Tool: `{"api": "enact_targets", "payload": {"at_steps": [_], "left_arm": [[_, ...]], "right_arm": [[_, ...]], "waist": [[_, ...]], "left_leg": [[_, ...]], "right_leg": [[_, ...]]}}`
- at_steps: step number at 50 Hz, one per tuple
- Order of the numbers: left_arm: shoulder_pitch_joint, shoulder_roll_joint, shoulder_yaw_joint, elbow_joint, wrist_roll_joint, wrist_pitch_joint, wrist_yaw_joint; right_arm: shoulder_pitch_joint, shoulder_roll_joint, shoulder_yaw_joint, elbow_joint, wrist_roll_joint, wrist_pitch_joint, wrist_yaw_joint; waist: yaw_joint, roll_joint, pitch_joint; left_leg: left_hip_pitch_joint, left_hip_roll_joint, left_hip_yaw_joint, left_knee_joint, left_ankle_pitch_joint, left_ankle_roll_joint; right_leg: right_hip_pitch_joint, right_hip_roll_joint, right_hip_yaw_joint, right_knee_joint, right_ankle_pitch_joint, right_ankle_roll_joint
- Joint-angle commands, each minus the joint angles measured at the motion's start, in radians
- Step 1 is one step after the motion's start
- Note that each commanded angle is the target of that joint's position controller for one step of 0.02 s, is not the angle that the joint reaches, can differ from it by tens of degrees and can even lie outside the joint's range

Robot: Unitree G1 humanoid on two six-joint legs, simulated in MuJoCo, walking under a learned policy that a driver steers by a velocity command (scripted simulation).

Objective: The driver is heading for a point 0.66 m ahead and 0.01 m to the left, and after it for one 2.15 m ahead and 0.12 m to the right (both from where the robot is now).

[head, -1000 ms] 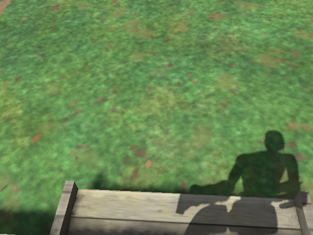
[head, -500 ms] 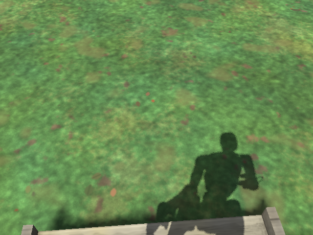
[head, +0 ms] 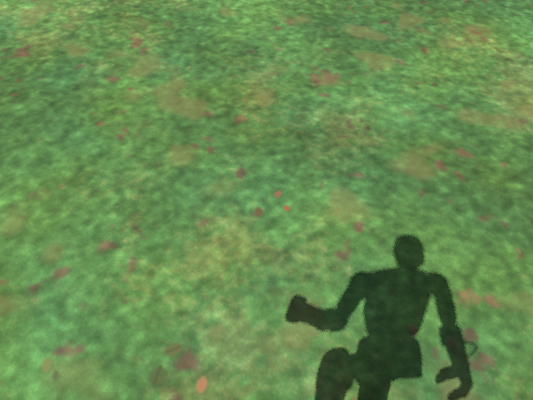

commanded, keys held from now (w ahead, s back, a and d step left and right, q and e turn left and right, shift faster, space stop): w+q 0.28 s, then w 0.20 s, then w+e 0.52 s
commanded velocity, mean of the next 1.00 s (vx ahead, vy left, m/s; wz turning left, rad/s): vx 0.50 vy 0.00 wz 0.10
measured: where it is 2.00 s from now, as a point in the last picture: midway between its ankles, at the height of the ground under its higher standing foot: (262, 301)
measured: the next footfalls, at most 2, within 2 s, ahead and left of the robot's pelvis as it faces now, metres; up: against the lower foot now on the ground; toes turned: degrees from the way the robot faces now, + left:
right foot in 0.04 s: +0.09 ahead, -0.11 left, +0.00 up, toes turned +3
left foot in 0.50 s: +0.32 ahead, +0.11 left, -0.16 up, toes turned +15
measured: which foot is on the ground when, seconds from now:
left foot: down 0.00-0.04, up 0.06-0.48, down 0.50-1.00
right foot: up 0.00-0.02, down 0.04-0.48, up 0.50-0.98, down 1.00-1.00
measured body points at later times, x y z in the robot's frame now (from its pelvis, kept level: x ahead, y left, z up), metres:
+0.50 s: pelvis +0.24 +0.03 -0.10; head +0.26 +0.04 +0.35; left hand +0.09 +0.25 -0.24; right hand +0.50 -0.14 -0.20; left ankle +0.31 +0.11 -0.85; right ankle +0.07 -0.12 -0.71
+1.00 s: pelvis +0.53 +0.01 -0.28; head +0.55 -0.02 +0.17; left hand +0.72 +0.26 -0.38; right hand +0.46 -0.24 -0.43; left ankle +0.29 +0.10 -0.87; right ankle +0.67 -0.08 -1.02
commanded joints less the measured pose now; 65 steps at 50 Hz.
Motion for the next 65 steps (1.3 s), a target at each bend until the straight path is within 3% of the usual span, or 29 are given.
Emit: {"api": "enact_targets", "payload": {"at_steps": [1, 2, 3, 4, 5, 7, 10, 13, 16, 21, 23, 24, 25, 26, 27, 30, 31, 34, 39, 47, 50, 51, 52, 53, 54, 55, 58, 61, 65], "left_arm": [[0.277, 0.104, 0.044, 0.024, 0.005, -0.027, 0.009], [0.487, 0.122, 0.060, 0.075, 0.009, -0.036, 0.017], [0.503, 0.175, 0.071, 0.078, 0.006, -0.054, 0.025], [0.408, 0.190, 0.064, 0.031, -0.030, -0.062, 0.017], [0.359, 0.172, 0.065, 0.033, -0.051, -0.072, 0.012], [0.241, 0.111, 0.046, 0.018, -0.044, -0.085, 0.007], [0.276, 0.144, 0.056, 0.086, -0.021, -0.088, 0.014], [0.322, 0.092, 0.041, 0.113, -0.040, -0.112, 0.020], [0.286, 0.046, 0.023, 0.132, -0.045, -0.117, 0.026], [0.441, 0.056, 0.019, 0.196, -0.003, -0.070, 0.057], [0.497, 0.061, 0.017, 0.245, 0.002, -0.037, 0.078], [0.435, 0.075, 0.027, 0.249, -0.018, -0.030, 0.085], [0.396, 0.102, 0.045, 0.239, -0.044, -0.025, 0.074], [0.524, 0.036, 0.032, 0.216, -0.058, -0.020, 0.067], [0.536, 0.072, 0.030, 0.204, -0.084, -0.044, 0.066], [0.370, 0.090, 0.052, 0.207, 0.016, -0.024, 0.050], [0.339, 0.094, 0.062, 0.218, 0.019, -0.002, 0.034], [0.369, 0.036, 0.059, 0.259, 0.005, 0.030, 0.013], [0.071, 0.003, 0.062, 0.183, -0.016, -0.019, -0.022], [-0.150, -0.020, 0.036, 0.145, -0.032, -0.005, -0.041], [0.287, 0.061, 0.078, 0.300, -0.004, 0.000, -0.030], [0.371, 0.168, 0.106, 0.346, 0.006, -0.007, -0.032], [0.462, 0.227, 0.114, 0.331, -0.019, -0.013, -0.034], [0.495, 0.197, 0.109, 0.310, -0.045, -0.008, -0.016], [0.477, 0.217, 0.110, 0.309, -0.020, 0.012, 0.023], [0.372, 0.157, 0.094, 0.273, -0.019, 0.016, 0.039], [0.165, 0.104, 0.064, 0.219, -0.033, -0.031, 0.041], [0.138, 0.123, 0.074, 0.217, -0.037, -0.049, 0.027], [0.224, 0.081, 0.071, 0.225, -0.053, -0.037, 0.010]], "right_arm": [[-0.191, -0.175, -0.040, -0.115, 0.011, -0.012, -0.002], [-0.273, -0.164, -0.038, -0.131, 0.030, -0.025, 0.000], [-0.245, -0.018, -0.012, -0.135, 0.031, -0.042, -0.002], [-0.103, -0.037, -0.013, -0.150, 0.018, -0.048, -0.025], [-0.098, -0.100, -0.026, -0.116, -0.006, -0.030, -0.035], [-0.194, -0.165, -0.047, -0.104, -0.015, 0.013, -0.013], [-0.262, -0.114, -0.042, -0.122, -0.014, 0.062, 0.028], [-0.392, -0.082, -0.037, -0.144, -0.016, 0.050, 0.042], [-0.403, -0.001, -0.009, -0.122, -0.007, 0.030, 0.087], [-0.515, -0.014, 0.005, -0.082, -0.016, 0.020, 0.063], [-0.370, -0.022, -0.003, -0.013, -0.035, 0.015, 0.037], [-0.177, -0.052, -0.020, 0.043, -0.060, 0.000, 0.039], [-0.054, -0.107, -0.045, 0.092, -0.066, -0.001, 0.037], [0.071, -0.186, -0.055, 0.127, -0.035, -0.004, 0.034], [0.067, -0.158, -0.042, 0.079, -0.001, -0.014, 0.042], [-0.195, -0.102, -0.037, 0.060, 0.006, -0.043, 0.003], [-0.226, -0.092, -0.029, 0.068, 0.003, -0.050, 0.003], [-0.140, -0.098, -0.041, 0.137, -0.026, -0.081, 0.022], [-0.163, -0.016, -0.018, 0.180, -0.016, -0.125, 0.011], [0.000, -0.034, 0.001, 0.235, -0.051, -0.084, -0.025], [0.017, -0.085, -0.013, 0.251, -0.042, -0.059, -0.018], [0.058, -0.046, -0.012, 0.254, -0.027, -0.058, -0.012], [0.070, -0.055, -0.015, 0.203, 0.015, -0.060, -0.021], [-0.056, -0.075, -0.011, 0.151, 0.007, -0.064, -0.022], [-0.184, -0.033, 0.009, 0.071, 0.002, -0.078, -0.013], [-0.241, -0.054, 0.005, 0.082, -0.027, -0.075, -0.008], [-0.276, -0.025, 0.006, 0.062, -0.045, -0.036, 0.014], [-0.281, -0.009, 0.015, 0.049, -0.029, -0.039, 0.024], [-0.420, -0.005, 0.017, 0.013, -0.005, -0.048, 0.025]], "waist": [[0.225, 0.104, -0.034], [0.361, 0.052, -0.068], [0.320, -0.147, -0.050], [0.149, -0.154, -0.048], [0.123, -0.070, 0.012], [0.080, 0.039, 0.168], [0.083, -0.073, 0.171], [0.098, -0.054, 0.134], [0.080, -0.039, 0.100], [0.183, 0.028, 0.176], [0.157, 0.019, 0.143], [0.037, 0.027, 0.093], [-0.044, 0.164, 0.044], [0.026, 0.254, -0.132], [-0.014, 0.189, -0.199], [0.092, 0.073, -0.021], [0.110, 0.035, 0.073], [0.121, 0.074, 0.076], [0.079, 0.083, 0.105], [-0.037, 0.052, 0.256], [0.162, -0.027, 0.002], [0.174, -0.222, -0.028], [0.178, -0.245, -0.233], [0.256, -0.112, -0.311], [0.255, -0.162, -0.279], [0.215, -0.005, -0.150], [0.057, 0.056, 0.076], [0.037, -0.052, 0.042], [0.109, -0.033, 0.020]], "left_leg": [[-0.282, 0.200, -0.135, 0.302, 1.154, 0.089], [-0.461, 0.151, -0.118, 0.552, 0.989, 0.055], [-0.603, 0.002, -0.024, 0.921, 0.086, 0.012], [-0.681, 0.015, 0.015, 0.995, -0.114, 0.004], [-0.750, 0.054, 0.036, 0.989, -0.078, -0.020], [-0.736, 0.131, 0.040, 0.856, 0.016, -0.048], [-0.640, 0.151, 0.121, 0.749, 0.236, -0.051], [-0.692, 0.145, 0.152, 0.536, 0.538, -0.022], [-0.303, 0.106, 0.216, 0.256, 1.032, -0.011], [-0.322, 0.126, 0.262, -0.008, 0.908, -0.049], [-0.221, 0.156, 0.245, -0.154, 0.836, -0.028], [-0.039, 0.166, 0.228, -0.264, 0.829, 0.005], [0.213, 0.268, 0.108, -0.276, 0.904, 0.098], [0.595, 0.421, 0.079, 0.237, 1.494, 0.105], [0.674, 0.526, -0.021, 0.228, 1.385, 0.152], [0.086, 0.548, -0.124, -0.050, 0.590, 0.239], [-0.122, 0.533, -0.098, -0.121, 0.581, 0.259], [-0.266, 0.474, 0.011, -0.056, 0.687, 0.218], [-0.270, 0.336, 0.158, 0.042, 0.046, 0.054], [-0.124, 0.379, 0.202, 0.289, 0.102, 0.026], [-0.220, 0.316, 0.310, 0.909, 0.434, 0.021], [-0.518, 0.170, 0.408, 1.377, -0.327, -0.034], [-0.860, 0.173, 0.285, 1.610, -0.453, -0.064], [-0.974, 0.218, 0.244, 1.563, -0.348, -0.083], [-1.124, 0.196, 0.232, 1.490, -0.250, -0.079], [-1.044, 0.257, 0.220, 1.313, -0.106, -0.075], [-0.699, 0.287, 0.173, 0.810, 0.118, -0.123], [-0.471, 0.243, 0.220, 0.497, 0.270, -0.148], [-0.408, 0.193, 0.220, 0.258, 0.417, -0.133]], "right_leg": [[0.441, 0.050, -0.021, -0.105, -0.058, -0.036], [0.692, 0.038, -0.026, -0.239, 0.005, -0.045], [0.751, -0.245, 0.285, -0.412, 0.076, -0.110], [0.721, -0.437, 0.563, -0.398, 0.564, -0.171], [0.637, -0.450, 0.601, -0.462, 0.494, -0.230], [0.399, -0.370, 0.451, -0.540, 0.263, -0.231], [0.299, -0.287, 0.219, -0.536, 0.267, -0.193], [0.368, -0.195, 0.073, -0.515, 0.015, -0.100], [0.098, -0.116, -0.072, -0.464, -0.254, -0.055], [0.291, -0.158, -0.064, -0.191, -0.231, -0.081], [0.391, -0.142, -0.053, 0.065, -0.074, -0.109], [0.339, -0.098, -0.086, 0.313, -0.039, -0.105], [0.102, 0.011, -0.132, 0.746, -0.446, -0.079], [-0.224, -0.004, -0.055, 1.004, -0.801, -0.075], [-0.388, -0.018, 0.118, 0.823, -0.600, -0.076], [-0.288, -0.104, 0.136, 0.399, -0.216, 0.011], [-0.152, -0.108, 0.124, 0.300, -0.188, 0.046], [-0.012, -0.111, 0.059, 0.247, -0.028, 0.023], [-0.026, -0.082, 0.094, -0.168, 0.613, -0.035], [0.016, -0.105, -0.025, -0.482, 0.575, -0.068], [0.594, -0.029, -0.104, -0.532, 0.413, -0.104], [0.840, -0.118, -0.039, -0.400, 0.797, -0.168], [1.208, -0.324, 0.217, -0.105, 1.141, -0.289], [1.202, -0.371, 0.309, -0.196, 0.979, -0.319], [1.144, -0.413, 0.492, -0.408, 0.334, -0.371], [0.906, -0.373, 0.501, -0.531, -0.007, -0.311], [0.275, -0.254, 0.376, -0.608, 0.160, -0.277], [0.190, -0.146, 0.236, -0.612, 0.477, -0.263], [0.314, -0.128, 0.253, -0.578, 0.380, -0.217]]}}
